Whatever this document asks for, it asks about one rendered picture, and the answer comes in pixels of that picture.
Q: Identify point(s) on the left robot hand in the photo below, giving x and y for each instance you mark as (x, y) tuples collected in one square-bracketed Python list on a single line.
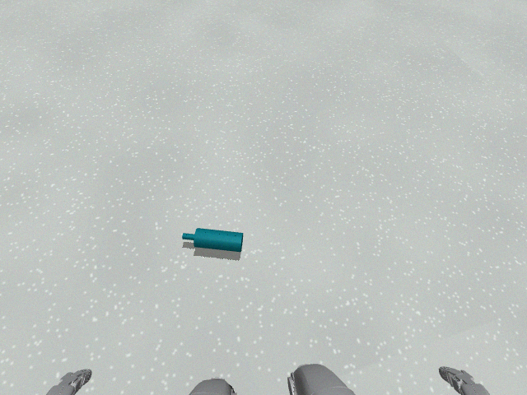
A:
[(70, 383)]

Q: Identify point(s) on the bottle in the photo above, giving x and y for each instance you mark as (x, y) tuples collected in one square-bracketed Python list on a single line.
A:
[(216, 239)]

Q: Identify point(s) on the right robot hand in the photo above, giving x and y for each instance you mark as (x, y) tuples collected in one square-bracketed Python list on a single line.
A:
[(462, 382)]

